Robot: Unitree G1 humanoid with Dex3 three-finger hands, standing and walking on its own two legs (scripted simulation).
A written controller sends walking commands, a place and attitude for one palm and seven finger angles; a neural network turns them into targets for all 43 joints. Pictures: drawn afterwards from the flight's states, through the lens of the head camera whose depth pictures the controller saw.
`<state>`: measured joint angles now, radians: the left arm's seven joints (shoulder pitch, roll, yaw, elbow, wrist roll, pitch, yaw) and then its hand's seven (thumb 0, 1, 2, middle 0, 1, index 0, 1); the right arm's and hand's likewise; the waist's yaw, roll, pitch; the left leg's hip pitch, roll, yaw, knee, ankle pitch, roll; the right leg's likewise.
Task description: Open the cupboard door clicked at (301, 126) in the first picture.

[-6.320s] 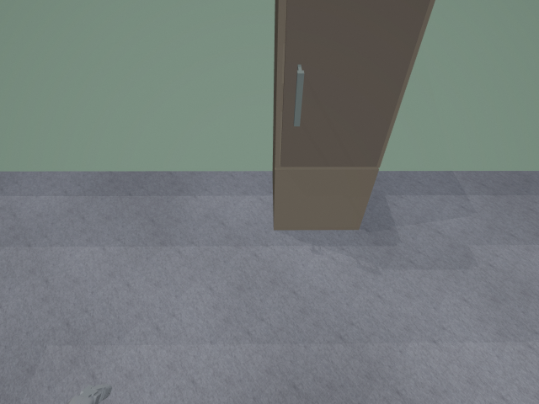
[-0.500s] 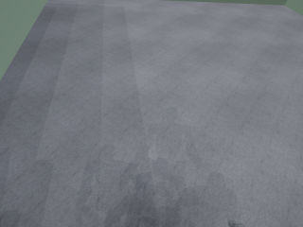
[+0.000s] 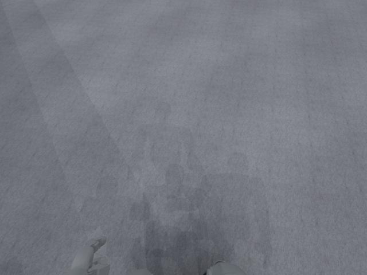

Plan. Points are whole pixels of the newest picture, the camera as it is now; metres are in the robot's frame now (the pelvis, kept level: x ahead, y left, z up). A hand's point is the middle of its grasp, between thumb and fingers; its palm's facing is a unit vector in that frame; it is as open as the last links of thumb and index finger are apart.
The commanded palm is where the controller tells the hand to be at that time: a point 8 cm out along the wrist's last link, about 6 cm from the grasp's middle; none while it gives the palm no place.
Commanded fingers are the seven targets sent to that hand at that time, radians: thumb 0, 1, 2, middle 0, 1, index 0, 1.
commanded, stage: turn to face it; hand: left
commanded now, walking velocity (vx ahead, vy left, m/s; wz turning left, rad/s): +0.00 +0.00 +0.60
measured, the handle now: out of the picture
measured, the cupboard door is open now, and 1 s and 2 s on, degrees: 0 0 0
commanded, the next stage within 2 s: none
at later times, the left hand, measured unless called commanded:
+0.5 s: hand out of the picture +0.07 +0.22 -0.17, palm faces +0.22 -0.96 -0.19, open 7.3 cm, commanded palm none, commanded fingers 0.00 0.90 0.90 -0.20 -0.30 -0.20 -0.30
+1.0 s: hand out of the picture +0.06 +0.20 -0.13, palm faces +0.42 -0.87 -0.27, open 7.4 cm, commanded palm none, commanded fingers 0.00 0.90 0.90 -0.20 -0.30 -0.20 -0.30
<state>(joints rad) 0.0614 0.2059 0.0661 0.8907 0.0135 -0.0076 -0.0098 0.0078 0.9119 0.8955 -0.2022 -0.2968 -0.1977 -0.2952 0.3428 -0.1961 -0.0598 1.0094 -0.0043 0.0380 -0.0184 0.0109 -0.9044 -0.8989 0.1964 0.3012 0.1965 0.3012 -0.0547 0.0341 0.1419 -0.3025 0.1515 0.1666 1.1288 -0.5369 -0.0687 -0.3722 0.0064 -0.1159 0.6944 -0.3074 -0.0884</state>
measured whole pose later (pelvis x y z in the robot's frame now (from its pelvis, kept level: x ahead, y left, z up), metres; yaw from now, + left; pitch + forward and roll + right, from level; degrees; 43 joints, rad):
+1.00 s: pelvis +0.02 -0.03 +0.01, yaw +26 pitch +1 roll +0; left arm 0.12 0.19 0.05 0.88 0.02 0.02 0.02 0.01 0.91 0.90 -0.20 -0.30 -0.20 -0.30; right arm 0.22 -0.26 -0.10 0.93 -0.02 0.06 0.01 0.01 -0.90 -0.90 0.20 0.30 0.20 0.30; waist -0.04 0.05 0.04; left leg -0.42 -0.07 -0.12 0.67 -0.33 -0.02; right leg -0.26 -0.02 -0.04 0.56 -0.32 0.00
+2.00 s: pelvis +0.04 +0.00 +0.01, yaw +61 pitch +1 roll +1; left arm 0.09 0.21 0.04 0.84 0.01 0.02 0.02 0.01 0.91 0.90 -0.20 -0.30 -0.20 -0.30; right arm 0.27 -0.24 -0.08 0.94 -0.02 0.04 0.00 0.01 -0.90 -0.90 0.20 0.30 0.20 0.30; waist -0.06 0.04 0.06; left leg -0.29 -0.10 -0.16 0.58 -0.30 0.01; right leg -0.29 -0.02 -0.02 0.57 -0.30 0.05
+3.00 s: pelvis +0.01 +0.02 +0.02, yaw +98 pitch +1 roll -1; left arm 0.10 0.24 0.06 0.87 0.01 0.05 0.02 0.01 0.91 0.90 -0.20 -0.30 -0.20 -0.30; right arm 0.27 -0.20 -0.06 0.93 -0.02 0.03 0.00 0.01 -0.90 -0.90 0.20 0.30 0.20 0.30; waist -0.06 0.01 0.05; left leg -0.25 -0.10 -0.14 0.46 -0.21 0.06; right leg -0.41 -0.05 0.02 0.88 -0.43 0.10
